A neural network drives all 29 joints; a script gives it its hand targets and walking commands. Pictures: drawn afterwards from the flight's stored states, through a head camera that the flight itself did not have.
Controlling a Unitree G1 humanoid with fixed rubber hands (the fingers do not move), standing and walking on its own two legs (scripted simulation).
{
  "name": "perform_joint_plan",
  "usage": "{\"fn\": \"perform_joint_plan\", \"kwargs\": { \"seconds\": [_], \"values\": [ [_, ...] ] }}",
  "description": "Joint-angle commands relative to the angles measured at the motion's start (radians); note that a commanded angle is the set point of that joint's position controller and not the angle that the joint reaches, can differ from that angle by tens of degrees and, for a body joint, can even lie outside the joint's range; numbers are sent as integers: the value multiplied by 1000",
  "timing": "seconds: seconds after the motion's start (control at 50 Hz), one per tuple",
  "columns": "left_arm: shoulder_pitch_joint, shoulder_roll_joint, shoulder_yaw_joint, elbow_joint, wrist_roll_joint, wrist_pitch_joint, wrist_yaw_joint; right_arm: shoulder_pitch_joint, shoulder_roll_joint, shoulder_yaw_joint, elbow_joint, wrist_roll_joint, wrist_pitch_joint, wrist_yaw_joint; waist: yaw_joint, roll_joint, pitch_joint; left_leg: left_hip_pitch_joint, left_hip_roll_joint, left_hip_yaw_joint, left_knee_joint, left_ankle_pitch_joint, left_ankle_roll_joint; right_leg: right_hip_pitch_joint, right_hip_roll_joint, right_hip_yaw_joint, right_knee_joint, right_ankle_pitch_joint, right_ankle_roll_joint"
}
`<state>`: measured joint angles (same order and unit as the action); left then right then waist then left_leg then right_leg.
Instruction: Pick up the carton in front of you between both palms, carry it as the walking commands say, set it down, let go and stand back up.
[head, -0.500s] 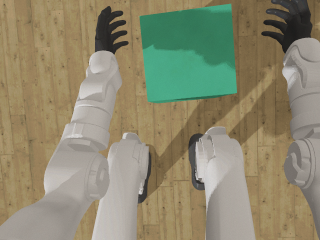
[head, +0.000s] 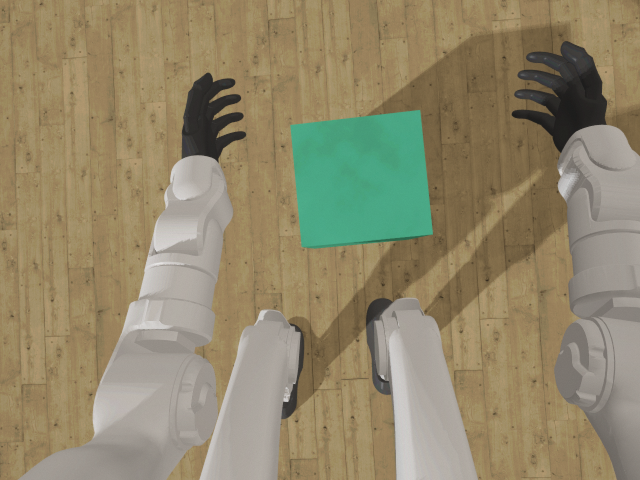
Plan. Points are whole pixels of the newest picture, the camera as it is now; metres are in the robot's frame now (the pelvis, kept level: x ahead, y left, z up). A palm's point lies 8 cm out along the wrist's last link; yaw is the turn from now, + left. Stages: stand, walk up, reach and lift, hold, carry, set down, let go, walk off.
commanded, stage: set down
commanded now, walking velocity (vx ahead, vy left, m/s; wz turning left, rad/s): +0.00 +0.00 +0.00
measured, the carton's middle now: (358, 191) +0.47 -0.06 -0.43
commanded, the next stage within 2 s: let go in 0.20 s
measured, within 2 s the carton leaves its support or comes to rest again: neither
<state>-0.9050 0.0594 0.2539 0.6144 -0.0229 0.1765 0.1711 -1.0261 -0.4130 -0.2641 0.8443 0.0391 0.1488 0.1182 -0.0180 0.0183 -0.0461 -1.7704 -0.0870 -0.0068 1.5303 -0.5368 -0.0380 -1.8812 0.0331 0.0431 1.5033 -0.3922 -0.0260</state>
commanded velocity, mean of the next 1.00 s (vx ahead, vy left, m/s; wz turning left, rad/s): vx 0.00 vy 0.00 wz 0.00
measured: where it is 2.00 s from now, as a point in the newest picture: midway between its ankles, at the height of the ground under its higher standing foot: (334, 374)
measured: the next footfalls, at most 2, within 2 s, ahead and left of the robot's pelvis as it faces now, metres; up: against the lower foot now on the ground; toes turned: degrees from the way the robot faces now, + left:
none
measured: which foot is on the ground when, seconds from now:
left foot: down 0.00-1.00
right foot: down 0.00-1.00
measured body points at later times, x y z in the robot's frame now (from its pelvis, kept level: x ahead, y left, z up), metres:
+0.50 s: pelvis +0.05 -0.01 +0.13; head +0.29 -0.05 +0.51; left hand +0.43 +0.15 +0.01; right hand +0.42 -0.29 +0.01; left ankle +0.07 +0.13 -0.52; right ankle +0.11 -0.10 -0.52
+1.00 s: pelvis +0.11 +0.02 +0.21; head +0.17 +0.01 +0.66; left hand +0.31 +0.24 +0.13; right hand +0.28 -0.23 +0.13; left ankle +0.07 +0.13 -0.52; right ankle +0.11 -0.10 -0.52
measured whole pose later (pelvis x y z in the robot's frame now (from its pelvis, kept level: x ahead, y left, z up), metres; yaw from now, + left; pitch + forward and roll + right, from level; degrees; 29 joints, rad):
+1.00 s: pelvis +0.11 +0.02 +0.21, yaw -4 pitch +7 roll -1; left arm 0.20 0.19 0.05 0.46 0.00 0.00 -0.05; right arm 0.19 -0.22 -0.07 0.49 0.01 -0.01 0.05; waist 0.01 0.02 0.00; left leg -0.28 -0.04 -0.07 0.48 -0.31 0.02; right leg -0.37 0.04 0.04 0.46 -0.21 -0.01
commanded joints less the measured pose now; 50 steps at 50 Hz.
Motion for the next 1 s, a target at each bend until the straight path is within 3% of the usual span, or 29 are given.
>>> {"fn": "perform_joint_plan", "kwargs": {
  "seconds": [0.0, 0.24, 0.36, 0.48, 0.68, 0.9, 0.98],
  "values": [
    [-139, 60, 15, -103, 11, -26, -12, -191, -117, -21, -89, -12, -24, 6, -14, -111, -971, 217, -35, 94, -231, 169, -30, 959, 15, -28, -176, 346, 46],
    [-22, 52, 22, -64, 53, -57, -54, -80, -69, -42, -52, -79, -58, 1, -16, -96, -908, 376, -20, 72, -453, 239, -35, 1158, 3, 5, -394, 428, 39],
    [217, 86, -19, -102, 113, -65, -90, 185, -14, -21, -154, -124, -56, -33, -15, -102, -944, 499, -12, 69, -570, 268, -22, 1429, -6, 26, -502, 523, 40],
    [402, 120, -77, -180, 104, -99, -130, 389, 29, 31, -316, -84, -93, -55, 2, -96, -775, 661, 11, 36, -695, 300, -2, 1559, -18, 41, -622, 559, 30],
    [771, 152, -129, -140, 56, -176, -185, 830, 90, 98, -331, -39, -161, -64, 20, -68, -545, 951, 34, -4, -864, 429, 10, 1684, -29, 47, -775, 663, 26],
    [1057, 205, -183, -235, 26, -204, -214, 1170, 104, 159, -434, -32, -185, -71, 18, -17, -219, 1393, 61, -38, -1105, 554, 14, 1817, -8, 5, -1013, 553, 20],
    [1079, 220, -195, -259, 18, -181, -225, 1210, 103, 184, -466, -27, -155, -64, 21, 6, -84, 1454, 73, -39, -1162, 518, 16, 1850, 2, -9, -1069, 456, 28]
  ]
}}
